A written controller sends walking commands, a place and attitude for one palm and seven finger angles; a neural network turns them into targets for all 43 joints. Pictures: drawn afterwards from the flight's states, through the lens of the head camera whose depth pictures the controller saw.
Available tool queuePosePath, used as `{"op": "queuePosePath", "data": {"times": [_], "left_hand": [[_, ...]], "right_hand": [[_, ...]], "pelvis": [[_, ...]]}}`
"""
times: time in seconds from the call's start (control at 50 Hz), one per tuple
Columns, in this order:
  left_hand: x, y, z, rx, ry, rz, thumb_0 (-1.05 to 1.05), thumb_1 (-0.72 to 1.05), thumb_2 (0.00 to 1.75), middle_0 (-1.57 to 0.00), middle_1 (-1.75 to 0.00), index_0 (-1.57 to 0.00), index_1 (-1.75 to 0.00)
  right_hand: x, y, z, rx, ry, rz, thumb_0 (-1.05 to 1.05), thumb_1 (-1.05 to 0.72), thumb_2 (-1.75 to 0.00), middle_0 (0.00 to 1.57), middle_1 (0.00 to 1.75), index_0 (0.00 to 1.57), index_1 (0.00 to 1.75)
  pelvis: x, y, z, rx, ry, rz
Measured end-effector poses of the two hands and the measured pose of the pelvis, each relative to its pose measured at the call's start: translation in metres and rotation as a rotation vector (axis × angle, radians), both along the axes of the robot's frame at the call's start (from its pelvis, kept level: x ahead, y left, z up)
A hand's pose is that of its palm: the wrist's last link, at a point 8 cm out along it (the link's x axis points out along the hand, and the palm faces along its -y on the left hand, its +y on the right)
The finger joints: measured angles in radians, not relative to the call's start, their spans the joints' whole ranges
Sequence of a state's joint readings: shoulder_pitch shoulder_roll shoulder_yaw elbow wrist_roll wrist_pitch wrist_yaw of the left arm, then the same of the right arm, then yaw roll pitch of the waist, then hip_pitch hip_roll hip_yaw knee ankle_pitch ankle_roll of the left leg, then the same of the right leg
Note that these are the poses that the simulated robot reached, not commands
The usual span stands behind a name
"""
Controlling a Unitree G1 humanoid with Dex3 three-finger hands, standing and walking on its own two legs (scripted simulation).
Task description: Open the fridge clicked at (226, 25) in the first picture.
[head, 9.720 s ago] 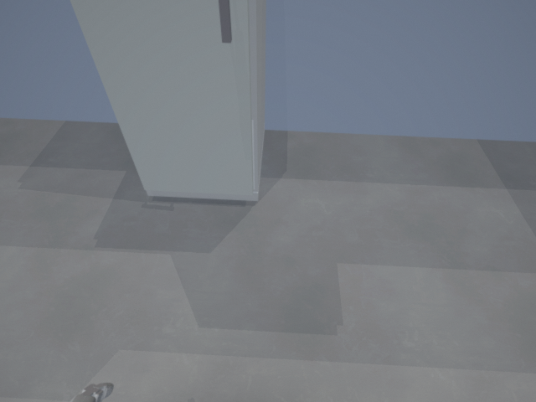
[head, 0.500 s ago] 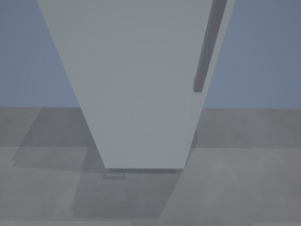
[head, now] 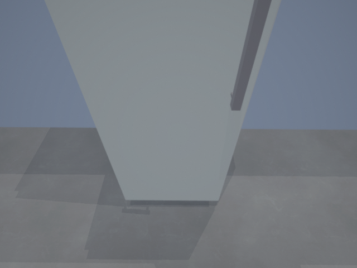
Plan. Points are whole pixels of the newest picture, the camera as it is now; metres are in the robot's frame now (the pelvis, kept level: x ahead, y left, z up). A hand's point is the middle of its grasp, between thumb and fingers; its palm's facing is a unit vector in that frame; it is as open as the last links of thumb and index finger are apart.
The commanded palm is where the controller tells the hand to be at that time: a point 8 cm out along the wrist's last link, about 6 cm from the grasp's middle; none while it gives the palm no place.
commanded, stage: look again from close up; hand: right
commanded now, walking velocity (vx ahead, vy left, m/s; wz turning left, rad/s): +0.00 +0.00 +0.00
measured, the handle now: (247, 48) +0.56 -0.14 +0.23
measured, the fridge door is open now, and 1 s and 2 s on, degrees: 0 0 0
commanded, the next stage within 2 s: shuffle to correct the standing spot in 0.26 s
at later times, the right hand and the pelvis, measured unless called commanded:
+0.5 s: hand out of the picture -0.01 -0.16 -0.18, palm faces +0.06 +0.99 -0.16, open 7.3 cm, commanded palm none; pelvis +0.01 +0.00 +0.00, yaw +0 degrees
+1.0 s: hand out of the picture +0.10 -0.16 -0.19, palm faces +0.09 +0.98 -0.18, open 7.3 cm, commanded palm none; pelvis +0.10 +0.00 -0.01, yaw -2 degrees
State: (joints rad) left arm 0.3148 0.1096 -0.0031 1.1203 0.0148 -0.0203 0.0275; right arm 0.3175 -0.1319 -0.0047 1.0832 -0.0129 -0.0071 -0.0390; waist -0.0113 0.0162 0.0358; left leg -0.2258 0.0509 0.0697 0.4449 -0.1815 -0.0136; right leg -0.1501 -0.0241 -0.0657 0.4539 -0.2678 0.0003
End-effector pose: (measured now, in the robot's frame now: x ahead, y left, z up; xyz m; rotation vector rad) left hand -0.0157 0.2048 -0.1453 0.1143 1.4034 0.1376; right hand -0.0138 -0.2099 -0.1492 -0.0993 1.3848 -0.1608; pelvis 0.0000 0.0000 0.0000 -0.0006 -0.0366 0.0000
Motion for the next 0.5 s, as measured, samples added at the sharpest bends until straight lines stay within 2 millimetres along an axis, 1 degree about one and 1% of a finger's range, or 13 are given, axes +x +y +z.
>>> {"op": "queuePosePath", "data": {"times": [0.4,0.5], "left_hand": [[-0.0001,0.0032,0.0005,0.003,0.012,-0.001,0.01,0.91,0.9,-0.2,-0.3,-0.19,-0.3],[-0.0008,0.0037,-0.0014,0.002,0.027,-0.003,0.01,0.91,0.9,-0.2,-0.3,-0.19,-0.3]], "right_hand": [[0.001,0.0035,-0.0002,0.003,0.009,-0.001,0.0,-0.91,-0.89,0.2,0.3,0.2,0.3],[0.0015,0.004,-0.0033,0.009,0.013,-0.011,0.0,-0.91,-0.89,0.2,0.3,0.2,0.3]], "pelvis": [[0.0025,0.0027,0.0001,0.0,0.003,0.0],[0.0081,0.0032,-0.0025,0.002,0.007,0.0]]}}
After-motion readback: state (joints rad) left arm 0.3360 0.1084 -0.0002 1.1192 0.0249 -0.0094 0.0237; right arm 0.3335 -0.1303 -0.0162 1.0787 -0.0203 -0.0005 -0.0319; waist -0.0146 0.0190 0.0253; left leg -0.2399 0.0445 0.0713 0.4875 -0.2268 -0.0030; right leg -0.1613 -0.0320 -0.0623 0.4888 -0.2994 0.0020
